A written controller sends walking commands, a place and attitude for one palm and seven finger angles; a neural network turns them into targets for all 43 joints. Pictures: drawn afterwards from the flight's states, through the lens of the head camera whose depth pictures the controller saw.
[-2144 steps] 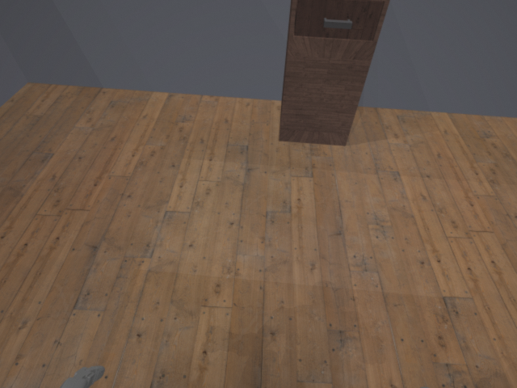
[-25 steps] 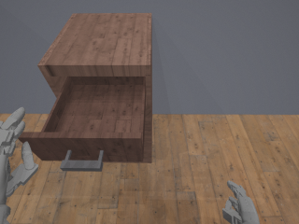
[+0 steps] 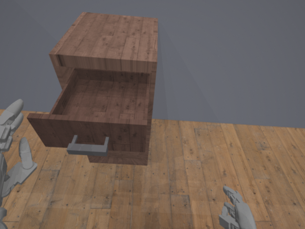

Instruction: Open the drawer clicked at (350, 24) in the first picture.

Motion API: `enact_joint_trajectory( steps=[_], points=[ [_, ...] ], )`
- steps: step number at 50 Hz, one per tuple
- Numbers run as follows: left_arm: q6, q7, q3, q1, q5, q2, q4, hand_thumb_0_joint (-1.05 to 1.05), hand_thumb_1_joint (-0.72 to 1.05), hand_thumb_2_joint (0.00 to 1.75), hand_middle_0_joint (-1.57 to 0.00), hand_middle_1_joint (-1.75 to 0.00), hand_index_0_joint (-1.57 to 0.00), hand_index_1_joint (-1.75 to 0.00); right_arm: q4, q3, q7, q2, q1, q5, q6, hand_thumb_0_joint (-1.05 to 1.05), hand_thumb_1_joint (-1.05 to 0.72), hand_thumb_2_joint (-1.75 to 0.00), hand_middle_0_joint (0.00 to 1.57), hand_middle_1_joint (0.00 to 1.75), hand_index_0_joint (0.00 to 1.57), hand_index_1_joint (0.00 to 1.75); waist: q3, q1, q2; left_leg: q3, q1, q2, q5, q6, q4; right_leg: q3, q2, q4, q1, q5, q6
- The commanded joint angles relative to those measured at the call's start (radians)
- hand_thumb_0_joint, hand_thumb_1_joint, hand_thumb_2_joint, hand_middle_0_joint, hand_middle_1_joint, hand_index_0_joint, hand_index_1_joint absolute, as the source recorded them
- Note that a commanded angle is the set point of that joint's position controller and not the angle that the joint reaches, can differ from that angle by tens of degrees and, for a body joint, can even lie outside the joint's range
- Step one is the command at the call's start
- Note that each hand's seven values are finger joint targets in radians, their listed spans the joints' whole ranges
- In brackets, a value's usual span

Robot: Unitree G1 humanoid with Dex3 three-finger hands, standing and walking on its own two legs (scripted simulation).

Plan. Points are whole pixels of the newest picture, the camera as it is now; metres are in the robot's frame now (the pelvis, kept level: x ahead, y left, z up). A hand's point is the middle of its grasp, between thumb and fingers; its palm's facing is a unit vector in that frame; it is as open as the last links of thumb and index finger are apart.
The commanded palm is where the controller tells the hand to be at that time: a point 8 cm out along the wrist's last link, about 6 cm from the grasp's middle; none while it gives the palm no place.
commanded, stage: step back with the hand held close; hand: left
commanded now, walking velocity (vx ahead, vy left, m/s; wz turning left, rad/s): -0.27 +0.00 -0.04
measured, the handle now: (89, 144) +0.37 +0.23 -0.05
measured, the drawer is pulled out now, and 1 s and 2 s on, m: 0.27 0.27 0.27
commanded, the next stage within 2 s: stop stepping back and stand still in 0.60 s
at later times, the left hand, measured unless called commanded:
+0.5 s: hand out of the picture +0.12 +0.26 +0.16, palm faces +0.36 -0.82 -0.44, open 7.4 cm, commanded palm +0.04 +0.30 +0.19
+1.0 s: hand out of the picture +0.01 +0.21 +0.18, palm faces +0.31 -0.82 -0.48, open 7.4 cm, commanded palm -0.03 +0.25 +0.19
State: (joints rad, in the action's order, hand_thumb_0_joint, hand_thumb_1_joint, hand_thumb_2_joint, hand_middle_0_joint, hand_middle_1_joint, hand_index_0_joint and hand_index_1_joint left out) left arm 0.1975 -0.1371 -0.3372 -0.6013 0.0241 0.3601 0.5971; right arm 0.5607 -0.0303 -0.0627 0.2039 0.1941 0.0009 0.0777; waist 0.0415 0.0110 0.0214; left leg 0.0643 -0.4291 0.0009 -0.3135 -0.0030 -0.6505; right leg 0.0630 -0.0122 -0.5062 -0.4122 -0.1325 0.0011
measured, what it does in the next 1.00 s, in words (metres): walks backwards: right foot, then left foot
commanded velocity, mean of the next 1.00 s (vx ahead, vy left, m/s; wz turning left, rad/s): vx -0.19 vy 0.04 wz -0.05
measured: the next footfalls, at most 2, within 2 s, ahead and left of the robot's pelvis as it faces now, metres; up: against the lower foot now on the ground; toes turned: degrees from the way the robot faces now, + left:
right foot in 0.22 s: +0.06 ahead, -0.11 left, +0.00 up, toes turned +2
left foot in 0.44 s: +0.02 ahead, +0.11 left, +0.00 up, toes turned +1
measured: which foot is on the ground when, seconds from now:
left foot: down 0.00-0.30, up 0.32-0.42, down 0.44-0.82, up 0.84-1.00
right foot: down 0.00-0.12, up 0.14-0.20, down 0.22-0.44, up 0.46-0.80, down 0.82-1.00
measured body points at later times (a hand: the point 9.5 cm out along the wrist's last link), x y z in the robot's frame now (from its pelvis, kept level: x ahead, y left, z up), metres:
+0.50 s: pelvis -0.07 +0.02 +0.00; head -0.04 +0.05 +0.45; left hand +0.10 +0.31 +0.19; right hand +0.11 -0.22 -0.07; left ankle -0.02 +0.11 -0.73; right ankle -0.01 -0.11 -0.71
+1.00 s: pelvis -0.17 -0.03 +0.01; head -0.18 -0.01 +0.46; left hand -0.01 +0.25 +0.21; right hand -0.05 -0.28 -0.07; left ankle -0.16 +0.09 -0.69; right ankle -0.25 -0.11 -0.73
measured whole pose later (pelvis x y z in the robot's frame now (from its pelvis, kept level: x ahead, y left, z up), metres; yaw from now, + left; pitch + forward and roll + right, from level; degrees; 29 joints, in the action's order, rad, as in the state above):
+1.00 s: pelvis -0.17 -0.03 +0.01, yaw -3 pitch +4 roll +1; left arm 0.19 -0.14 -0.39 -0.71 0.04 0.43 0.64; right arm 0.65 -0.02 -0.06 0.23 0.29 -0.01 0.08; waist 0.11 -0.01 0.06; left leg -0.05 -0.49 0.00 -0.32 -0.02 -0.83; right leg 0.04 0.00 -0.43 -0.17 -0.34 -0.04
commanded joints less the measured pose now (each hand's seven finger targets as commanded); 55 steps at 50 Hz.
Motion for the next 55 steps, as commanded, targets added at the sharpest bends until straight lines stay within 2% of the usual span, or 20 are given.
enact_joint_trajectory(
  steps=[1, 5, 11, 14, 17, 20, 21, 22, 24, 25, 27, 29, 35, 38, 39, 41, 42, 46, 51, 55],
  points=[
    [0.068, -0.034, -0.128, 0.063, 0.002, 0.192, 0.229, 0.0, 0.9, 0.9, -0.2, -0.3, -0.2, -0.3, -0.137, 0.065, -0.028, 0.144, -0.072, 0.007, 0.044, 0.0, -0.9, -0.9, 0.2, 0.3, 0.2, 0.3, 0.04, -0.032, -0.051, -0.005, 0.033, 0.005, -0.155, 0.011, 0.15, -0.111, -0.087, 0.224, -0.038, -0.435, -0.02],
    [0.067, -0.037, -0.145, 0.004, 0.001, 0.177, 0.252, 0.0, 0.9, 0.9, -0.2, -0.3, -0.2, -0.3, -0.164, 0.069, -0.035, 0.152, -0.088, -0.001, 0.051, 0.0, -0.9, -0.9, 0.2, 0.3, 0.2, 0.3, 0.08, -0.014, -0.225, 0.155, -0.256, 0.137, -0.197, 0.066, 0.41, -0.02, 0.055, -0.129, 0.308, -0.159, 0.021],
    [0.076, -0.02, -0.186, -0.055, -0.015, 0.188, 0.19, 0.0, 0.9, 0.9, -0.2, -0.3, -0.2, -0.3, -0.163, 0.084, -0.021, 0.157, -0.108, 0.004, 0.078, 0.0, -0.9, -0.9, 0.2, 0.3, 0.2, 0.3, 0.051, -0.008, -0.123, 0.076, -0.398, 0.109, -0.235, 0.085, 0.284, -0.122, 0.017, -0.107, 0.402, 0.016, 0.002],
    [0.082, -0.021, -0.145, -0.028, 0.009, 0.181, 0.184, 0.0, 0.9, 0.9, -0.2, -0.3, -0.2, -0.3, -0.111, 0.087, 0.0, 0.129, -0.073, -0.005, 0.081, 0.0, -0.9, -0.9, 0.2, 0.3, 0.2, 0.3, 0.098, -0.022, 0.109, -0.035, -0.072, -0.02, -0.018, -0.004, 0.012, -0.3, -0.16, 0.181, 0.114, -0.016, -0.08],
    [0.072, -0.032, -0.15, 0.004, 0.004, 0.201, 0.199, 0.0, 0.9, 0.9, -0.2, -0.3, -0.2, -0.3, -0.089, 0.095, -0.005, 0.114, -0.102, -0.004, 0.063, 0.0, -0.9, -0.9, 0.2, 0.3, 0.2, 0.3, 0.136, -0.012, 0.164, -0.047, 0.073, -0.035, -0.112, -0.009, -0.281, -0.335, -0.275, 0.269, -0.05, -0.107, -0.148],
    [0.058, -0.028, -0.151, -0.003, 0.005, 0.195, 0.219, 0.0, 0.9, 0.9, -0.2, -0.3, -0.2, -0.3, -0.093, 0.07, -0.014, 0.097, -0.102, 0.002, 0.039, 0.0, -0.9, -0.9, 0.2, 0.3, 0.2, 0.3, 0.071, -0.034, 0.073, -0.074, 0.125, -0.019, -0.005, -0.005, 0.108, -0.158, -0.132, 0.16, -0.04, -0.033, -0.063],
    [0.057, -0.023, -0.153, 0.015, 0.01, 0.204, 0.242, 0.0, 0.9, 0.9, -0.2, -0.3, -0.2, -0.3, -0.094, 0.076, -0.023, 0.13, -0.118, 0.001, 0.037, 0.0, -0.9, -0.9, 0.2, 0.3, 0.2, 0.3, 0.042, -0.038, -0.094, 0.018, 0.116, 0.039, 0.109, 0.016, 0.287, -0.102, -0.035, 0.02, -0.047, -0.063, -0.014],
    [0.068, -0.026, -0.153, 0.003, 0.005, 0.195, 0.266, 0.0, 0.9, 0.9, -0.2, -0.3, -0.2, -0.3, -0.111, 0.082, -0.033, 0.151, -0.128, 0.009, 0.04, 0.0, -0.9, -0.9, 0.2, 0.3, 0.2, 0.3, 0.058, -0.018, -0.317, 0.227, -0.013, 0.229, 0.262, 0.077, 0.388, -0.025, 0.063, -0.226, 0.041, -0.158, 0.028],
    [0.084, -0.029, -0.158, -0.011, 0.011, 0.199, 0.271, 0.0, 0.9, 0.9, -0.2, -0.3, -0.2, -0.3, -0.099, 0.098, -0.021, 0.125, -0.086, 0.031, 0.086, 0.0, -0.9, -0.9, 0.2, 0.3, 0.2, 0.3, 0.14, -0.01, -0.251, 0.278, 0.001, 0.362, 0.312, 0.153, 0.406, -0.123, 0.091, -0.581, 0.022, -0.427, 0.005],
    [0.087, -0.021, -0.165, -0.04, 0.014, 0.185, 0.262, 0.0, 0.9, 0.9, -0.2, -0.3, -0.2, -0.3, -0.096, 0.104, -0.018, 0.126, -0.079, 0.031, 0.101, 0.0, -0.9, -0.9, 0.2, 0.3, 0.2, 0.3, 0.17, -0.01, -0.237, 0.254, -0.002, 0.353, 0.224, 0.159, 0.389, -0.131, 0.083, -0.65, 0.026, -0.423, 0.004],
    [0.068, -0.026, -0.151, -0.066, 0.029, 0.164, 0.308, 0.0, 0.9, 0.9, -0.2, -0.3, -0.2, -0.3, -0.08, 0.096, -0.013, 0.122, -0.067, 0.034, 0.12, 0.0, -0.9, -0.9, 0.2, 0.3, 0.2, 0.3, 0.193, -0.003, -0.2, 0.146, 0.221, 0.312, 0.613, 0.153, 0.283, -0.112, 0.068, -0.539, -0.084, -0.403, 0.02],
    [0.045, -0.017, -0.092, -0.04, 0.032, 0.125, 0.326, 0.0, 0.9, 0.9, -0.2, -0.3, -0.2, -0.3, -0.069, 0.089, 0.004, 0.121, -0.075, 0.015, 0.132, 0.0, -0.9, -0.9, 0.2, 0.3, 0.2, 0.3, 0.2, -0.008, -0.21, 0.084, 0.323, 0.275, 0.705, 0.127, 0.273, -0.061, 0.07, -0.469, -0.098, -0.363, 0.034],
    [0.002, -0.02, -0.096, 0.027, 0.046, 0.15, 0.278, 0.0, 0.9, 0.9, -0.2, -0.3, -0.2, -0.3, -0.066, 0.07, 0.008, 0.131, -0.117, 0.025, 0.134, 0.0, -0.9, -0.9, 0.2, 0.3, 0.2, 0.3, 0.14, -0.023, -0.231, 0.103, 0.191, 0.281, 0.266, 0.122, 0.408, -0.029, 0.079, -0.258, 0.071, -0.387, 0.028],
    [0.004, -0.015, -0.143, -0.07, 0.052, 0.182, 0.274, 0.0, 0.9, 0.9, -0.2, -0.3, -0.2, -0.3, -0.105, 0.06, 0.016, 0.121, -0.111, 0.007, 0.111, 0.0, -0.9, -0.9, 0.2, 0.3, 0.2, 0.3, 0.138, -0.01, -0.242, 0.012, 0.093, 0.171, -0.087, 0.055, 0.423, 0.043, 0.082, 0.039, 0.252, -0.296, -0.006],
    [0.012, -0.01, -0.169, -0.105, 0.053, 0.207, 0.286, 0.0, 0.9, 0.9, -0.2, -0.3, -0.2, -0.3, -0.12, 0.058, 0.02, 0.114, -0.108, 0.003, 0.099, 0.0, -0.9, -0.9, 0.2, 0.3, 0.2, 0.3, 0.136, -0.01, -0.186, -0.034, 0.08, 0.11, -0.137, 0.021, 0.354, 0.023, 0.05, 0.173, 0.273, -0.247, -0.028],
    [0.025, -0.013, -0.248, -0.146, 0.048, 0.302, 0.3, 0.0, 0.9, 0.9, -0.2, -0.3, -0.2, -0.3, -0.119, 0.051, 0.027, 0.096, -0.1, 0.003, 0.059, 0.0, -0.9, -0.9, 0.2, 0.3, 0.2, 0.3, 0.14, -0.003, 0.135, -0.106, 0.077, -0.016, -0.058, -0.038, -0.116, -0.358, -0.278, 0.374, 0.073, -0.309, -0.142],
    [0.035, -0.023, -0.248, -0.077, 0.054, 0.312, 0.325, 0.0, 0.9, 0.9, -0.2, -0.3, -0.2, -0.3, -0.117, 0.042, 0.02, 0.103, -0.122, 0.004, 0.051, 0.0, -0.9, -0.9, 0.2, 0.3, 0.2, 0.3, 0.093, 0.008, 0.141, -0.06, -0.049, -0.01, -0.088, -0.032, -0.293, -0.391, -0.37, 0.346, 0.07, -0.116, -0.184],
    [0.03, -0.028, -0.193, -0.06, 0.029, 0.226, 0.212, 0.0, 0.9, 0.9, -0.2, -0.3, -0.2, -0.3, -0.101, 0.045, 0.001, 0.097, -0.089, -0.015, 0.058, 0.0, -0.9, -0.9, 0.2, 0.3, 0.2, 0.3, 0.101, -0.03, 0.096, -0.079, -0.163, 0.021, -0.02, -0.025, -0.293, -0.187, -0.251, 0.166, 0.281, 0.36, -0.124],
    [0.037, -0.029, -0.098, 0.013, 0.015, 0.159, 0.085, 0.0, 0.9, 0.9, -0.2, -0.3, -0.2, -0.3, -0.074, 0.052, -0.024, 0.127, -0.061, -0.008, 0.085, 0.0, -0.9, -0.9, 0.2, 0.3, 0.2, 0.3, -0.014, -0.022, 0.088, -0.127, 0.046, 0.021, 0.008, 0.022, 0.106, -0.177, -0.241, 0.171, 0.227, 0.228, -0.095],
    [0.052, -0.031, -0.107, 0.002, 0.01, 0.184, 0.142, 0.0, 0.9, 0.9, -0.2, -0.3, -0.2, -0.3, -0.1, 0.078, -0.025, 0.169, -0.027, -0.01, 0.1, 0.0, -0.9, -0.9, 0.2, 0.3, 0.2, 0.3, 0.062, -0.014, -0.026, -0.046, 0.231, 0.108, 0.403, 0.068, 0.222, -0.103, -0.099, 0.047, 0.247, 0.255, 0.01]
  ],
)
